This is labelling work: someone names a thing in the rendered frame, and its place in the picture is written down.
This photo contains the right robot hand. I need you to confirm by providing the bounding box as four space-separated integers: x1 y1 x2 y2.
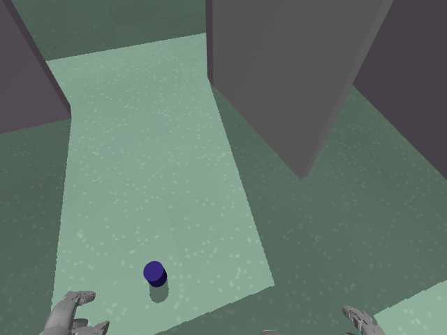
342 306 385 335

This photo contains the can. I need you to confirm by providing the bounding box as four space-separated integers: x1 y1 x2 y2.
143 261 167 288

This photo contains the left robot hand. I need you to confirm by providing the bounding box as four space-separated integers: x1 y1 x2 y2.
44 291 110 335

